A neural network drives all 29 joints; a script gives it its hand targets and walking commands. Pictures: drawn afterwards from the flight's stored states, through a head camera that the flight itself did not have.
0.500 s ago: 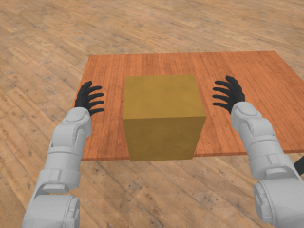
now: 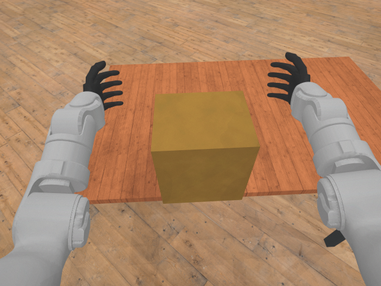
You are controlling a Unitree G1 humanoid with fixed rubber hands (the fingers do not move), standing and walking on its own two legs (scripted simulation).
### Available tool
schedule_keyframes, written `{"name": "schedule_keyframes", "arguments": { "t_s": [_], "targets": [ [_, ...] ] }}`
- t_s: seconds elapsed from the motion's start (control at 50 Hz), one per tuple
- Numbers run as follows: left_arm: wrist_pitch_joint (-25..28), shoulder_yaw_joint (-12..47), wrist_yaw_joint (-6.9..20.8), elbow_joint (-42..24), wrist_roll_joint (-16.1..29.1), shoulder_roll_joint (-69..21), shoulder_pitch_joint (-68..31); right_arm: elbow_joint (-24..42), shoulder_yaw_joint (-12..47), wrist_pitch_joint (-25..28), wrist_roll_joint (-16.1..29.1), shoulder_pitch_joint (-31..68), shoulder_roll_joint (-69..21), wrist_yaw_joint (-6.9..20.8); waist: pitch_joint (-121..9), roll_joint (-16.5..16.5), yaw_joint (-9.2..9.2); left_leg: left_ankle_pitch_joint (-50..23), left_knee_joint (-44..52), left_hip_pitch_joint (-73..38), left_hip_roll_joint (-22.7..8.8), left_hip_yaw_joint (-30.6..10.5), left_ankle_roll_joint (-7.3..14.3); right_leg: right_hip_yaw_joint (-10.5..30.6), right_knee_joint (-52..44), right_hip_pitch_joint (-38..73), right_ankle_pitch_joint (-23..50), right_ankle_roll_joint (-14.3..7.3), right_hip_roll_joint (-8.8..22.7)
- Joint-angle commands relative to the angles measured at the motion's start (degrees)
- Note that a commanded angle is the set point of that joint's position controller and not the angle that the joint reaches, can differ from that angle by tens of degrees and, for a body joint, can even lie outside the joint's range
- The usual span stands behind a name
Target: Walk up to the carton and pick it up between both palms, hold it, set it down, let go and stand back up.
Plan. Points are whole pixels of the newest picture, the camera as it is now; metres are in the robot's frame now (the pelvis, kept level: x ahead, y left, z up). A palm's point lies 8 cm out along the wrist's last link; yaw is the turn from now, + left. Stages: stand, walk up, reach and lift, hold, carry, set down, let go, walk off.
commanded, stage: reach and lift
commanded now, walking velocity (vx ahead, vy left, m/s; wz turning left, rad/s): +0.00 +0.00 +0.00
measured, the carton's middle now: (201, 149) +0.44 -0.03 +0.02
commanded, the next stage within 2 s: none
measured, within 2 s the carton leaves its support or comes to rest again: neither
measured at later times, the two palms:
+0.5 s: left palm (118, 132) +0.45 +0.16 +0.08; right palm (277, 128) +0.44 -0.21 +0.09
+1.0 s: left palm (121, 140) +0.44 +0.16 +0.07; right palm (268, 136) +0.43 -0.19 +0.07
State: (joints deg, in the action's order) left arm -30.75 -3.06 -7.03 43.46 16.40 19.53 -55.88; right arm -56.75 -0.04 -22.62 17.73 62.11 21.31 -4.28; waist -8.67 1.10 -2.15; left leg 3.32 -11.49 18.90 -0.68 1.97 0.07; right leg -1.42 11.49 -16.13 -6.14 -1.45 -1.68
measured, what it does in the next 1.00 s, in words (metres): stands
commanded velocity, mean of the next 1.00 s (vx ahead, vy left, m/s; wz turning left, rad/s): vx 0.00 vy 0.00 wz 0.00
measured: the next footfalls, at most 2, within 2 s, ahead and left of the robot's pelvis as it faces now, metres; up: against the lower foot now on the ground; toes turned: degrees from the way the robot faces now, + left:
none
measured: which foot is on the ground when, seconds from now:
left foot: down 0.00-1.00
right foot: down 0.00-1.00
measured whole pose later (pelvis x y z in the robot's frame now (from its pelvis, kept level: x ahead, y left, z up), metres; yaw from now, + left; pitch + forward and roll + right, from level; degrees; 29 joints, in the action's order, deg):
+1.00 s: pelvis +0.00 +0.01 -0.01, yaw -1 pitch +20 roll -1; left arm 5.1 -3.2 -5.4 68.0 9.7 10.3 -51.0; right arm -65.8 -2.1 2.7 10.3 51.2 11.9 -4.0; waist -14.4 2.3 -1.4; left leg 2.8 -13.0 30.5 -0.8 2.9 0.5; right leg -0.3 10.2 -26.8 -3.8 -0.8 -1.7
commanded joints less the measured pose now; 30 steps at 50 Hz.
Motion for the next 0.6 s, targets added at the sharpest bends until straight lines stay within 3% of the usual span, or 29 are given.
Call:
{"name": "schedule_keyframes", "arguments": {
  "t_s": [0.0,0.16,0.28,0.38,0.5,0.58],
  "targets": [
    [3.8,-2.2,1.4,-5.2,-0.6,8.2,-26.9,5.7,-0.9,2.9,0.0,24.3,7.7,0.1,-26.5,-0.3,-0.63,-19.9,-5.8,-26.4,1.5,-5.4,-0.5,1.7,-0.7,0.7,22.3,4.2,-0.2],
    [11.7,-5.1,5.0,-2.5,-5.2,4.4,-20.1,9.1,-2.2,7.4,-3.2,15.0,3.6,-0.4,-24.7,0.1,-0.89,-19.8,-1.4,-22.4,1.8,-4.1,-1.6,2.7,-2.7,8.4,26.3,3.6,-0.3],
    [22.3,-4.7,3.1,-3.4,-6.3,3.3,-24.6,14.9,-5.6,15.1,-7.5,17.6,3.4,0.4,-37.8,0.8,-0.2,-24.7,-3.0,-24.1,0.9,-3.9,-2.0,2.4,-2.7,2.8,25.9,2.8,0.2],
    [27.8,-3.4,1.4,2.8,-6.2,1.7,-24.2,10.0,-3.7,19.9,-7.9,17.2,1.6,1.3,-41.2,-1.0,0.06,-25.6,-6.0,-22.3,0.9,-4.1,-1.3,2.6,-0.8,-0.5,26.9,3.3,0.4],
    [33.3,-4.3,2.2,13.8,-7.1,0.4,-21.0,0.1,0.1,24.7,-5.5,14.1,-0.6,0.7,-35.3,-2.1,0.02,-20.1,-5.1,-11.3,1.5,-3.7,-1.7,4.4,2.7,3.6,30.5,4.3,0.4],
    [36.6,-5.0,2.8,16.6,-8.0,0.8,-19.6,-0.9,1.1,27.8,-4.3,12.4,-1.8,-0.4,-36.8,-1.7,0.11,-20.9,-4.9,-9.2,1.9,-3.3,-2.0,5.1,3.8,5.7,33.3,4.3,0.7]
  ]
}}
